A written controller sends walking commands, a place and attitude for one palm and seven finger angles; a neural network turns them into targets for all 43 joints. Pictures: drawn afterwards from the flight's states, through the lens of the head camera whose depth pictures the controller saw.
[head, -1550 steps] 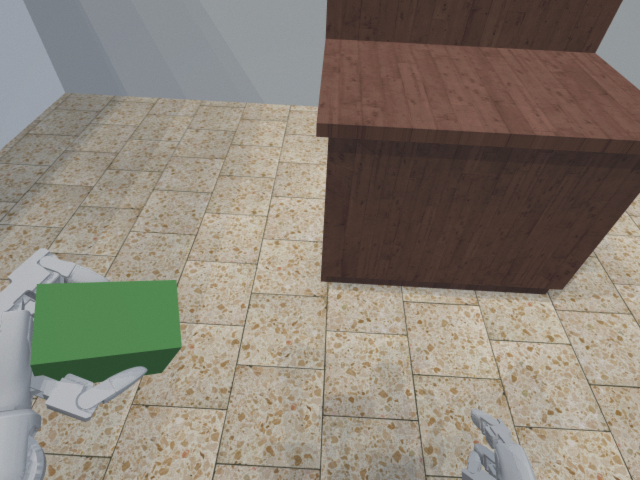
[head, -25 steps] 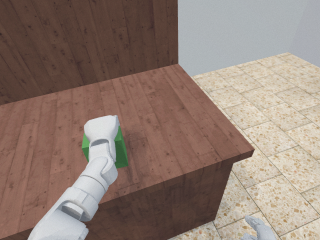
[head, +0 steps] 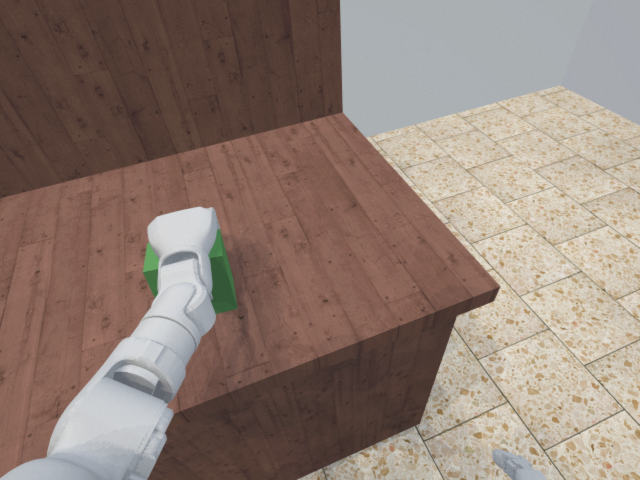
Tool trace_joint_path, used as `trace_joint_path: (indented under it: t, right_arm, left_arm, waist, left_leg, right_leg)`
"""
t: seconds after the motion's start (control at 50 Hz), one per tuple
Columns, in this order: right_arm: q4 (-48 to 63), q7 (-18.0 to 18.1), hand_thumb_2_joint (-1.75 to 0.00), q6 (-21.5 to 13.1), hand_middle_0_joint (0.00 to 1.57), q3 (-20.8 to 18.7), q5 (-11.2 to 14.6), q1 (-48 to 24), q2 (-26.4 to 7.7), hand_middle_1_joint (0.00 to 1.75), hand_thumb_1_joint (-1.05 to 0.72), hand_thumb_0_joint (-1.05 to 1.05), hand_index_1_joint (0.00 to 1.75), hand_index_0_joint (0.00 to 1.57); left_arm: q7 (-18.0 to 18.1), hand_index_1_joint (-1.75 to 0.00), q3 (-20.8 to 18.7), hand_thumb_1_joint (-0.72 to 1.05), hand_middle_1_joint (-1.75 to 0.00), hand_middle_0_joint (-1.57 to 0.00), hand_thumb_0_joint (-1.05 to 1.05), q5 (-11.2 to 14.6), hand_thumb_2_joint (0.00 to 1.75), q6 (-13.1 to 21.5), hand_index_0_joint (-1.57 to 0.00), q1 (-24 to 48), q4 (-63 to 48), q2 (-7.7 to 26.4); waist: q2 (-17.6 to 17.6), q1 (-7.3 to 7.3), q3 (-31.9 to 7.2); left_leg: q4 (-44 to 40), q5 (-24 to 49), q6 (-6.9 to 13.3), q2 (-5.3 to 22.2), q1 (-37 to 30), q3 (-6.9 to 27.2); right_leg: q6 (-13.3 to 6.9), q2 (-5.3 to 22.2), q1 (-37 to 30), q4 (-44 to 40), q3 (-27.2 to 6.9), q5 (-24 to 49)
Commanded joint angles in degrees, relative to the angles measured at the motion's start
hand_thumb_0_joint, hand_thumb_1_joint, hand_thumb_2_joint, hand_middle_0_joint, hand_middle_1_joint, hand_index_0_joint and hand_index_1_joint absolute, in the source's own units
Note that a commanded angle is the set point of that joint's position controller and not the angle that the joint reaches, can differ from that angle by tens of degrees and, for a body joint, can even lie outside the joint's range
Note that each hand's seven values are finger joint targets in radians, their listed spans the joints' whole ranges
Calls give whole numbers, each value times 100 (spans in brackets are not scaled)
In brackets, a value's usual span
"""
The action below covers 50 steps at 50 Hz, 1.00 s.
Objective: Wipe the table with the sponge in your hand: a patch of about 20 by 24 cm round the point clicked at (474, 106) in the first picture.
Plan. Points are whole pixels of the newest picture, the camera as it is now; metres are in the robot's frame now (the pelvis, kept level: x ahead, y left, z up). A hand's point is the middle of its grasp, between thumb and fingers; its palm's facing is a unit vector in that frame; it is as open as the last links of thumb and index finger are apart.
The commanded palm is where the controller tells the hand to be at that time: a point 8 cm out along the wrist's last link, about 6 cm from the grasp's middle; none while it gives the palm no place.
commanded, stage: wipe forward along the third lane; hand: left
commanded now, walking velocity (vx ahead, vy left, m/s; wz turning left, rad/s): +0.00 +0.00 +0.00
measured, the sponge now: (196, 285) +0.39 +0.21 +0.02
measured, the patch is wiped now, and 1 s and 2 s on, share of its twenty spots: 1.00 1.00 1.00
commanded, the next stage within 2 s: wipe back along the third lane in 0.58 s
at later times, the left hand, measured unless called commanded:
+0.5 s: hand (181, 234) +0.45 +0.24 +0.07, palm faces -0.10 -0.01 -1.00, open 10.6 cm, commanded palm +0.44 +0.24 +0.10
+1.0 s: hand (177, 233) +0.46 +0.25 +0.07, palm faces -0.02 +0.00 -1.00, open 10.7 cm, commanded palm +0.42 +0.23 +0.10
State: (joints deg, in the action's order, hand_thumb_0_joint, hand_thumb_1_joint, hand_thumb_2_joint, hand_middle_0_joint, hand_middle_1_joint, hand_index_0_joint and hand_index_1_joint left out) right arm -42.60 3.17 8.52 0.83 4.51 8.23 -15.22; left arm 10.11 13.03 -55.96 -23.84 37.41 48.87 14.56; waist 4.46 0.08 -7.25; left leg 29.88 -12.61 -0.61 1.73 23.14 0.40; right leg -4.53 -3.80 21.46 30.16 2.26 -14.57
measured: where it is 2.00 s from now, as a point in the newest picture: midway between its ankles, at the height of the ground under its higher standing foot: outside the picture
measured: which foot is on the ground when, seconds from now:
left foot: down 0.00-1.00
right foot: down 0.00-1.00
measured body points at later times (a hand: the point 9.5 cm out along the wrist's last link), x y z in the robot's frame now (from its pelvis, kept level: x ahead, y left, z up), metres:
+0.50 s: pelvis +0.01 +0.02 +0.00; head +0.04 +0.00 +0.45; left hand +0.45 +0.24 +0.12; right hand +0.09 -0.25 -0.14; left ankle +0.03 +0.14 -0.73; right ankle +0.01 -0.07 -0.73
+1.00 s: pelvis +0.02 +0.05 +0.00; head +0.04 +0.04 +0.45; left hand +0.45 +0.25 +0.12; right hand +0.12 -0.19 -0.14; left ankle +0.03 +0.14 -0.73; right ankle +0.01 -0.07 -0.73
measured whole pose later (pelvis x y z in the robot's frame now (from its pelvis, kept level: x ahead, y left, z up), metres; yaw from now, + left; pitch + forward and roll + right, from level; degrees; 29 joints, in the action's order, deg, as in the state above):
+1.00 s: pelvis +0.02 +0.05 +0.00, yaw -1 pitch +11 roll -2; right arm -44.5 -0.3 8.7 -0.6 3.5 12.6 -13.4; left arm 16.3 13.7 -55.6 -24.4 45.2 57.8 14.5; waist 3.6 -0.9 -9.8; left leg 32.8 -15.6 2.3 -0.1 27.8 -1.6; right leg -0.6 -1.9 24.5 29.0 0.1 -15.1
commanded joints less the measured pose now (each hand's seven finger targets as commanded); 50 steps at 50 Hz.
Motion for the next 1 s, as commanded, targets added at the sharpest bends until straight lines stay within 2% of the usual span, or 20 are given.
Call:
trace_joint_path:
  t: [0.0, 0.04, 0.08, 0.14, 0.18, 0.24, 0.28, 0.3, 0.32, 0.34, 0.38, 0.48, 0.5, 0.62, 0.64, 0.68, 0.78, 0.82, 0.94, 0.98]
  right_arm:
    - [716, 47, -90, -238, 20, -219, 9, -540, -668, 30, -90, 0, 30, 20]
    - [665, 29, -90, -258, 20, -234, -12, -428, -676, 30, -90, 0, 30, 20]
    - [675, 26, -90, -253, 20, -242, -12, -409, -681, 30, -90, 0, 30, 20]
    - [645, 33, -90, -271, 20, -246, -11, -317, -699, 30, -90, 0, 30, 20]
    - [605, 30, -90, -285, 20, -242, -11, -273, -721, 30, -90, 0, 30, 20]
    - [531, 30, -90, -303, 20, -261, -23, -128, -749, 30, -90, 0, 30, 20]
    - [532, 16, -90, -318, 20, -281, -40, -72, -747, 30, -90, 0, 30, 20]
    - [507, 13, -90, -318, 20, -288, -41, 19, -761, 30, -90, 0, 30, 20]
    - [481, 7, -90, -310, 20, -302, -47, 55, -774, 30, -90, 0, 30, 20]
    - [500, -7, -90, -321, 20, -300, -56, 73, -767, 30, -90, 0, 30, 20]
    - [524, -19, -90, -322, 20, -318, -58, 108, -761, 30, -90, 0, 30, 20]
    - [448, -41, -90, -317, 20, -335, -67, 245, -796, 30, -90, 0, 30, 20]
    - [426, -43, -90, -314, 20, -340, -72, 270, -815, 30, -90, 0, 30, 20]
    - [340, -89, -90, -337, 20, -365, -110, 421, -805, 30, -90, 0, 30, 20]
    - [316, -96, -90, -329, 20, -367, -118, 452, -820, 30, -90, 0, 30, 20]
    - [360, -107, -90, -341, 20, -374, -111, 424, -774, 30, -90, 0, 30, 20]
    - [478, -221, -90, -315, 20, -401, -117, 290, -651, 30, -90, 0, 30, 20]
    - [466, -263, -90, -268, 20, -413, -122, 263, -678, 30, -90, 0, 30, 20]
    - [575, -338, -90, -192, 20, -382, -74, -113, -620, 30, -90, 0, 30, 20]
    - [610, -339, -90, -159, 20, -354, -41, -310, -578, 30, -90, 0, 30, 20]
  left_arm:
    - [150, -160, -296, 10, -160, -120, 0, -180, 130, 15, -120, 2015, -160, 1218]
    - [175, -160, -296, 10, -160, -120, 0, -196, 130, 55, -120, 2163, -48, 1208]
    - [190, -160, -556, 10, -160, -120, 0, -160, 130, 84, -120, 2140, 11, 1484]
    - [202, -160, -353, 10, -160, -120, 0, -98, 130, 120, -120, 2318, 153, 1292]
    - [193, -160, -577, 10, -160, -120, 0, -127, 130, 122, -120, 2505, 266, 1608]
    - [211, -160, -460, 10, -160, -120, 0, -196, 130, 141, -120, 2732, 489, 1559]
    - [194, -160, -625, 10, -160, -120, 0, -211, 130, 186, -120, 2787, 479, 1712]
    - [196, -160, -523, 10, -160, -120, 0, -216, 130, 210, -120, 2863, 526, 1666]
    - [207, -160, -635, 10, -160, -120, 0, -225, 130, 212, -120, 2774, 650, 1772]
    - [202, -160, -496, 10, -160, -120, 0, -216, 130, 232, -120, 2828, 621, 1595]
    - [182, -160, -645, 10, -160, -120, 0, -193, 130, 293, -120, 2755, 598, 1696]
    - [219, -160, -680, 10, -160, -120, 0, -238, 130, 326, -120, 3002, 771, 1746]
    - [239, -160, -543, 10, -160, -120, 0, -275, 130, 319, -120, 3038, 835, 1650]
    - [346, -160, -512, 10, -160, -120, 0, -289, 130, 305, -120, 3361, 1064, 1556]
    - [367, -160, -617, 10, -160, -120, 0, -323, 130, 285, -120, 3380, 1130, 1694]
    - [372, -160, -647, 10, -160, -120, 0, -252, 130, 295, -120, 3318, 1090, 1581]
    - [353, -160, -176, 10, -160, -120, 0, -129, 130, 297, -120, 2791, 876, 641]
    - [401, -160, -100, 10, -160, -120, 0, -119, 130, 223, -120, 2574, 889, 524]
    - [489, -160, 63, 10, -160, -120, 0, 165, 130, -94, -120, 2068, 428, 113]
    - [449, -160, 201, 10, -160, -120, 0, 227, 130, -219, -120, 2157, 263, -121]
  waist:
    - [-930, -111, -885]
    - [-873, -149, -961]
    - [-909, -66, -1165]
    - [-989, -214, -1089]
    - [-943, -185, -1116]
    - [-840, -308, -1057]
    - [-715, -244, -1325]
    - [-756, -321, -1375]
    - [-754, -295, -1332]
    - [-757, -344, -1365]
    - [-800, -269, -1594]
    - [-839, -354, -1443]
    - [-765, -419, -1340]
    - [-576, -476, -1430]
    - [-623, -467, -1464]
    - [-590, -385, -1725]
    - [-454, -262, -1858]
    - [-527, -254, -1651]
    - [-602, -84, -1551]
    - [-679, -109, -1405]
  left_leg:
    - [-186, 87, 313, -346, -141, -81]
    - [-137, 120, 316, -321, -157, -92]
    - [-148, 257, 304, -323, -117, -73]
    - [-100, 187, 323, -319, -63, -128]
    - [-150, 175, 316, -310, -12, -65]
    - [-99, 99, 325, -298, 3, -95]
    - [-83, 315, 322, -296, -51, -70]
    - [-42, 331, 335, -300, -52, -94]
    - [-30, 324, 330, -301, 2, -95]
    - [0, 370, 330, -291, -7, -120]
    - [-13, 565, 327, -291, -20, -88]
    - [-17, 599, 331, -259, -2, -50]
    - [-1, 548, 334, -256, -37, -62]
    - [46, 578, 315, -197, -143, -27]
    - [55, 594, 309, -180, -130, -11]
    - [41, 814, 301, -169, -201, 21]
    - [59, 1150, 263, -105, -577, 51]
    - [49, 1106, 257, -89, -647, 76]
    - [-71, 1226, 231, -89, -812, 86]
    - [-127, 1294, 223, -69, -852, 137]
  right_leg:
    - [286, 301, -502, -728, -606, 750]
    - [275, 303, -453, -697, -587, 835]
    - [265, 303, -648, -668, -601, 1046]
    - [319, 316, -569, -690, -595, 1062]
    - [297, 298, -562, -702, -589, 977]
    - [316, 287, -373, -685, -553, 825]
    - [279, 278, -504, -630, -550, 1114]
    - [305, 283, -534, -592, -537, 1188]
    - [300, 276, -509, -593, -525, 1179]
    - [308, 286, -512, -569, -525, 1330]
    - [286, 276, -680, -526, -497, 1617]
    - [274, 230, -428, -506, -393, 1538]
    - [286, 213, -280, -505, -379, 1419]
    - [251, 148, 57, -439, -270, 1168]
    - [245, 143, 71, -415, -255, 1161]
    - [218, 133, -63, -353, -232, 1329]
    - [166, 69, 37, -305, -113, 1396]
    - [160, 35, 156, -346, -74, 1241]
    - [129, 38, -54, -397, -20, 1338]
    - [110, 44, -30, -393, 16, 1333]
